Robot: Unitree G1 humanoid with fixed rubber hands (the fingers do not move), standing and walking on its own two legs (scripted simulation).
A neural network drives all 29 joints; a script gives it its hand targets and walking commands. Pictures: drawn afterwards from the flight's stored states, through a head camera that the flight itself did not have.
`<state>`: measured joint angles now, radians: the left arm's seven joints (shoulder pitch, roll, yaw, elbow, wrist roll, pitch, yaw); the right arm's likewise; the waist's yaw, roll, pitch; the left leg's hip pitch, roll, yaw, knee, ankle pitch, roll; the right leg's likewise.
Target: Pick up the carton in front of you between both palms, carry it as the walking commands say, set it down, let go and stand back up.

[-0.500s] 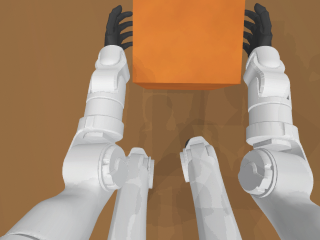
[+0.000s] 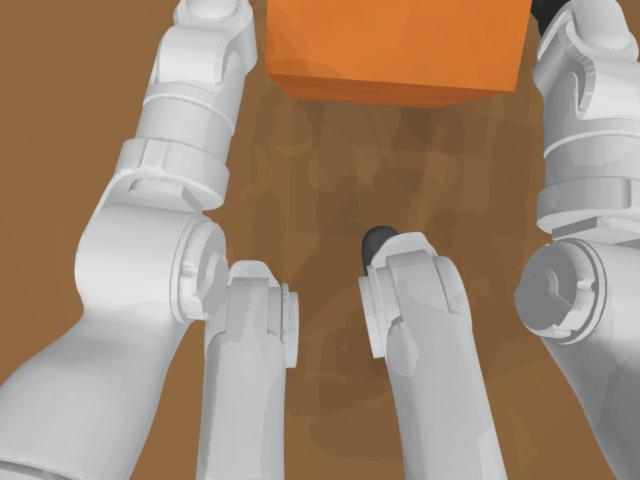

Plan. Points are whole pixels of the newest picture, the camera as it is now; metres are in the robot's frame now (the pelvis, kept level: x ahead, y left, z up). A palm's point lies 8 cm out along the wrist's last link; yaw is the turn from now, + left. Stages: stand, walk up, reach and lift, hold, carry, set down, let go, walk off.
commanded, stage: set down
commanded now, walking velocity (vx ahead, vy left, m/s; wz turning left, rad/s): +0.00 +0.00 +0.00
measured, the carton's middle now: out of the picture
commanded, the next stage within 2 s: none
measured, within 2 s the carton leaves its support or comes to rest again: rests again in 0.32 s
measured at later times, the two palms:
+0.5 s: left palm out of the picture +0.57 +0.01 -0.20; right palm (543, 23) +0.48 -0.28 -0.19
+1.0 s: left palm out of the picture +0.57 +0.02 -0.21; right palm (542, 17) +0.49 -0.28 -0.20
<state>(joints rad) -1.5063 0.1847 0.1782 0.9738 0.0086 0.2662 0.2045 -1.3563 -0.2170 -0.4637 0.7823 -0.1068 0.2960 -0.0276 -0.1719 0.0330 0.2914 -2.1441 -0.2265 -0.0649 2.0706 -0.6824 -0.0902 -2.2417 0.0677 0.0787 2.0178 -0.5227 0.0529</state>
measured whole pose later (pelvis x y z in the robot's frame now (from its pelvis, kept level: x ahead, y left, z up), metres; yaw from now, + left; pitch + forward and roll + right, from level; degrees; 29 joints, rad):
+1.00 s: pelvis -0.01 +0.01 -0.03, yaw -1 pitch +38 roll -2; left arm -1.64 0.24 0.21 1.14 0.05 0.17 0.08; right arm -1.46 -0.26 -0.60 0.94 -0.21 0.21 0.12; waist -0.17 0.08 0.43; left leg -2.18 -0.20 -0.04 2.20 -0.68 -0.04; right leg -2.23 -0.01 0.03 2.12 -0.54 0.04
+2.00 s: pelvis +0.00 +0.00 +0.06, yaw -3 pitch +45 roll +2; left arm -1.51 0.34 0.17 1.03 -0.05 0.25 0.12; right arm -1.36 -0.36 -0.36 0.91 0.06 0.21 -0.02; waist -0.16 0.05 0.12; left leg -2.02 -0.08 -0.01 1.84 -0.61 -0.03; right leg -2.12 0.03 0.03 1.77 -0.44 0.00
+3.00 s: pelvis +0.07 -0.02 +0.31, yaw -5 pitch +27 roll +1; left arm -0.40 0.08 0.18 0.56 0.10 0.12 0.10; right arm -0.35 -0.25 -0.17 0.58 -0.02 0.08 0.13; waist -0.10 0.00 0.01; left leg -0.90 -0.04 -0.07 0.79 -0.36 -0.03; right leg -0.99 0.05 0.04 0.77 -0.25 -0.03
